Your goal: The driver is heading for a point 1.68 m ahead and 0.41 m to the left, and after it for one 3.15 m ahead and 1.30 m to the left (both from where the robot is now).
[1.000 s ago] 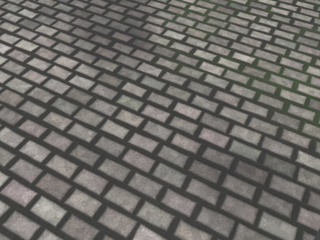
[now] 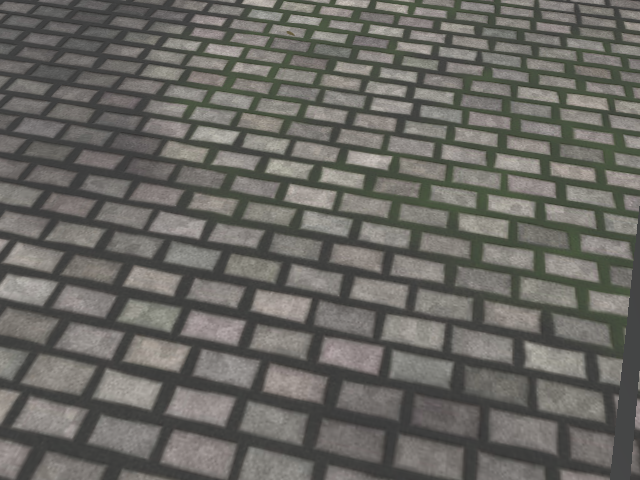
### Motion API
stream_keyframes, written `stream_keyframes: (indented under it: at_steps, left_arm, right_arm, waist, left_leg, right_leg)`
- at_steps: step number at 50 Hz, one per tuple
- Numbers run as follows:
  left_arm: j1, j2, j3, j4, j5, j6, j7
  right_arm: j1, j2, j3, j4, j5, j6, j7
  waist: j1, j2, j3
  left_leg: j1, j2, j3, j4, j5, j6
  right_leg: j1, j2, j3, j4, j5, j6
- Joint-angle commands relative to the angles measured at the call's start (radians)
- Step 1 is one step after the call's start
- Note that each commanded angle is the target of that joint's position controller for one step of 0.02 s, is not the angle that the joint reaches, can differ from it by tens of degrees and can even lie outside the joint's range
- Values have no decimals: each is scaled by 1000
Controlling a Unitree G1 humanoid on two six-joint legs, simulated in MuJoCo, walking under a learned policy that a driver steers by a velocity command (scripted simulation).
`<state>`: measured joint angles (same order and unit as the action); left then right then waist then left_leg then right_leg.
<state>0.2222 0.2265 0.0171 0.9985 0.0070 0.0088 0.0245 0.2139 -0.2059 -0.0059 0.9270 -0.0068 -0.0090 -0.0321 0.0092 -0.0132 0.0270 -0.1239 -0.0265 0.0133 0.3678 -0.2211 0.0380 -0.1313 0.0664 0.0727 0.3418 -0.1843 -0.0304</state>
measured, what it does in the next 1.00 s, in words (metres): stands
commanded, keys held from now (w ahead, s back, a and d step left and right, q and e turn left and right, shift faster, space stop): no key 1.00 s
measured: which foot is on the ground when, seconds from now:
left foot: down 0.00-1.00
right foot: down 0.00-1.00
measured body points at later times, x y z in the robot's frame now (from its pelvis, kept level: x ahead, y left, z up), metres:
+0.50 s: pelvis +0.00 +0.02 +0.00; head +0.01 +0.02 +0.45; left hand +0.00 +0.25 -0.16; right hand +0.02 -0.22 -0.15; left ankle -0.01 +0.09 -0.75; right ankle +0.00 -0.10 -0.75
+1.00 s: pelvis +0.01 +0.03 +0.00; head +0.01 +0.03 +0.45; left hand -0.02 +0.25 -0.17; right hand +0.00 -0.20 -0.16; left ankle -0.01 +0.10 -0.75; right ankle +0.00 -0.10 -0.75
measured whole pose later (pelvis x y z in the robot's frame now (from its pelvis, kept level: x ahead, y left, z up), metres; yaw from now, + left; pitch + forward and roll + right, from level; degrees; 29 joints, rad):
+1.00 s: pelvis +0.01 +0.03 +0.00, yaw +1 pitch -1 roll +0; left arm 0.28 0.16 -0.02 1.19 0.00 0.00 0.05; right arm 0.31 -0.16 0.02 1.12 -0.01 -0.01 -0.04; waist 0.00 -0.01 0.02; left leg -0.12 -0.08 0.01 0.36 -0.22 0.08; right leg -0.14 0.02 0.07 0.37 -0.21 0.01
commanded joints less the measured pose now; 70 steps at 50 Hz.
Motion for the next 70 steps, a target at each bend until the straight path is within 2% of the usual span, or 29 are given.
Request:
stream_keyframes:
  at_steps: [1,12,25,44,70]
  left_arm:
    - [31,87,15,11,-1,-7,8]
    - [42,79,-1,104,-2,-4,15]
    - [68,49,-20,161,-2,-5,19]
    - [112,13,-32,187,-2,-7,24]
    - [154,-14,-32,191,-2,-6,30]
  right_arm:
    - [34,-123,-25,-6,-1,-8,-3]
    - [52,-106,-8,79,-2,-5,-3]
    - [96,-80,8,144,-1,-5,-6]
    - [148,-45,13,182,-2,-8,-10]
    - [190,-18,10,193,-1,-12,-14]
  waist:
    - [-5,27,-5]
    - [-5,20,14]
    - [-7,21,34]
    - [-10,16,44]
    - [-11,15,51]
  left_leg:
    - [14,146,-132,-66,209,31]
    - [3,130,-131,-85,158,31]
    - [-16,118,-135,-93,115,32]
    - [-19,111,-139,-90,125,37]
    - [-1,110,-139,-79,200,40]
  right_leg:
    - [-1,-111,92,-42,147,-10]
    - [2,-125,86,-47,130,-7]
    - [-18,-130,75,-39,105,-2]
    - [-40,-132,61,-16,91,6]
    - [-48,-135,48,7,91,15]
Velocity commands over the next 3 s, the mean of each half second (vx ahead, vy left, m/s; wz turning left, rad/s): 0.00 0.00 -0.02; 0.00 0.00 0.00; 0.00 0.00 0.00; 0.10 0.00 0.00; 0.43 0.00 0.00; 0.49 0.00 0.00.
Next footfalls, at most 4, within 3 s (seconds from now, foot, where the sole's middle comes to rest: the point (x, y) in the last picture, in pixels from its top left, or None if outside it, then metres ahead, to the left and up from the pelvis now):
2.16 right None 0.21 -0.12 -0.78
2.68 left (314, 466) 0.55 0.03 -0.78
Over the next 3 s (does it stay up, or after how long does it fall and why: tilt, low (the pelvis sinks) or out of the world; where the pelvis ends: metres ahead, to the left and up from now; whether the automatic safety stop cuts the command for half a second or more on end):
stays up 0.56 -0.02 0.00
